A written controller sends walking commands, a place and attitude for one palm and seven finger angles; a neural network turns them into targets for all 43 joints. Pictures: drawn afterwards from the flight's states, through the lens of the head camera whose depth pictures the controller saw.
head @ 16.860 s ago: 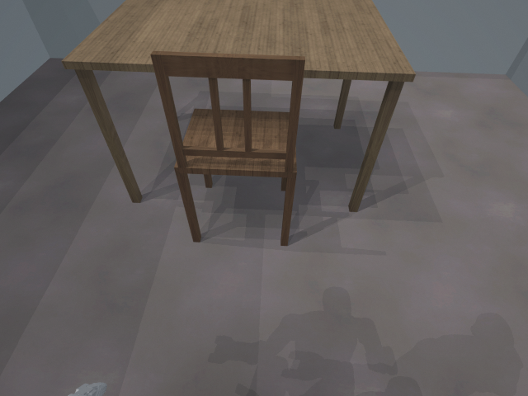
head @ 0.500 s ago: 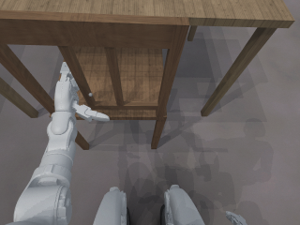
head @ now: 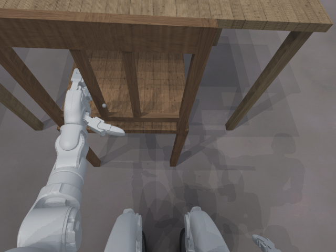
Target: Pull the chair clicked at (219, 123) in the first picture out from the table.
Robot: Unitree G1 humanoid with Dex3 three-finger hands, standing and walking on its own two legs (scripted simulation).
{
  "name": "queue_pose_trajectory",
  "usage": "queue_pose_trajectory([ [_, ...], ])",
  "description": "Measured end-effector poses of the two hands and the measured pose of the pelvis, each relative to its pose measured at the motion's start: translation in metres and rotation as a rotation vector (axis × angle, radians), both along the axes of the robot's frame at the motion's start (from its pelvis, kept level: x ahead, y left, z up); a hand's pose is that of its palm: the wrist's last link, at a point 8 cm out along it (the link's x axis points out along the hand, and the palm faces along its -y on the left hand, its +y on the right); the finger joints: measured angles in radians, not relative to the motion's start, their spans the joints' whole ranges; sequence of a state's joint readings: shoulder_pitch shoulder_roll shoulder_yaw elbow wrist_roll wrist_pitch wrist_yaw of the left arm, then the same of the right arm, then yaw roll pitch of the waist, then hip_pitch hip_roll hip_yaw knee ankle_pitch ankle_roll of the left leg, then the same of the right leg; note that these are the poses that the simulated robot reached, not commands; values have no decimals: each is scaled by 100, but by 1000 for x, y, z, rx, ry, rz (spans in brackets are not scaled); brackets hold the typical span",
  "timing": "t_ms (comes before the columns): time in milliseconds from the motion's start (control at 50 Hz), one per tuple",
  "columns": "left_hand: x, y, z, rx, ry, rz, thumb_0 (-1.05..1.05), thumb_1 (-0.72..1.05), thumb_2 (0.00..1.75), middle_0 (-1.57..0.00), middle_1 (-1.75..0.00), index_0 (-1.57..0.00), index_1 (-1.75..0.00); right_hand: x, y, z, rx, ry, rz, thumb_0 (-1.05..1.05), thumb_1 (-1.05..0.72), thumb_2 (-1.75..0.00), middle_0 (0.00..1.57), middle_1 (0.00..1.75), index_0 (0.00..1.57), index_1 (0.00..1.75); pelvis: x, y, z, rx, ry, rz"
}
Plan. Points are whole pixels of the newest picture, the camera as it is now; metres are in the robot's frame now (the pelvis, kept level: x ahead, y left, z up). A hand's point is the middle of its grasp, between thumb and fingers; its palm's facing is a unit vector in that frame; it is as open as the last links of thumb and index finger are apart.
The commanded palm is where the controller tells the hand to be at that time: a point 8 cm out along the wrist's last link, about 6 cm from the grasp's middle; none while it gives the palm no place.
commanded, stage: hook a spindle and tug to test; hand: left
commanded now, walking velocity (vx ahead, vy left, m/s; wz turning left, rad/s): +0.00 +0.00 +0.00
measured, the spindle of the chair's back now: (93, 87) +0.50 +0.17 +0.03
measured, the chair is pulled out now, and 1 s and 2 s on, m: -0.01 0.01 0.08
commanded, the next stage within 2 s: step backward, pulling the chair out in 1.38 s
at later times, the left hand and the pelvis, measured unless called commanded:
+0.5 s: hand (102, 103) +0.46 +0.14 +0.03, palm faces +0.01 -1.00 -0.02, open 10.7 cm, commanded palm +0.43 +0.18 +0.02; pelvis +0.01 +0.00 +0.00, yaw +0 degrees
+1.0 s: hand (106, 107) +0.44 +0.13 +0.03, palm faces +0.00 -1.00 -0.02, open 5.5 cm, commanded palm +0.41 +0.18 +0.02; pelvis +0.02 +0.00 +0.01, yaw +0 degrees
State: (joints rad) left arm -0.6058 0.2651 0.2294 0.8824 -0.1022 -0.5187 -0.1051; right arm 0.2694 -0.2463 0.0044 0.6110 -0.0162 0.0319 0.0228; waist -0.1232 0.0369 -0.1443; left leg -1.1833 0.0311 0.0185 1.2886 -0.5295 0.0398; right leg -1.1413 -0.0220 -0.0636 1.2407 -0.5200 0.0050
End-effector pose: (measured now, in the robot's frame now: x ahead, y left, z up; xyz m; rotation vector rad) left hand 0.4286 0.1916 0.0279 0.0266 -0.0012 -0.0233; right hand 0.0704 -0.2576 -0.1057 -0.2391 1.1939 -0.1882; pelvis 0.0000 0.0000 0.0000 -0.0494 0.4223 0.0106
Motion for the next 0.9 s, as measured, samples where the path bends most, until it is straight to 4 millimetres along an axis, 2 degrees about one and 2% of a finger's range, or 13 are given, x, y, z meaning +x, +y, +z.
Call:
queue_pose_trajectory([
  [120, 1, 1, -1, -1, 0, 21, -2, -50, 30, -14, -33, -13, -33, 0, 2, -1, 5, 1, 1, 0, -90, -90, 20, 30, 20, 30, 0, 0, -1, 1, 2, -2],
  [280, 1, 5, -1, 3, -1, 22, -2, -47, 31, -27, -72, -24, -72, -1, 2, 0, 8, 10, -6, 0, -90, -90, 20, 30, 20, 30, 2, 0, 0, 0, 1, -3],
  [380, 2, 6, 0, -7, 3, 31, -2, -33, 37, -33, -97, -31, -98, 0, 1, 1, 6, 15, -7, 0, -90, -90, 20, 30, 20, 30, 4, 0, 1, -1, 4, -1],
  [500, 5, 5, -1, -8, 0, 36, -1, -6, 49, -41, -124, -39, -126, 2, 0, 1, 2, 25, -1, 0, -90, -90, 20, 30, 20, 30, 6, 0, 1, -2, 10, 2],
  [620, 10, 3, -1, -2, 0, 32, -1, 26, 62, -44, -135, -43, -138, 5, 0, -1, 4, 36, -2, 0, -90, -90, 20, 30, 20, 30, 9, 0, 1, -3, 17, 3],
  [780, 8, 0, 0, -7, 13, 39, 0, 67, 80, -43, -138, -43, -141, 11, 2, 1, 22, 30, -9, 0, -90, -90, 20, 30, 20, 30, 13, 0, 4, 1, 16, -1],
  [900, 2, -3, 0, -14, 14, 37, 1, 72, 80, -41, -139, -41, -142, 18, 3, 4, 30, 15, -9, 0, -90, -90, 20, 30, 20, 30, 17, -1, 7, 3, 11, -4],
])
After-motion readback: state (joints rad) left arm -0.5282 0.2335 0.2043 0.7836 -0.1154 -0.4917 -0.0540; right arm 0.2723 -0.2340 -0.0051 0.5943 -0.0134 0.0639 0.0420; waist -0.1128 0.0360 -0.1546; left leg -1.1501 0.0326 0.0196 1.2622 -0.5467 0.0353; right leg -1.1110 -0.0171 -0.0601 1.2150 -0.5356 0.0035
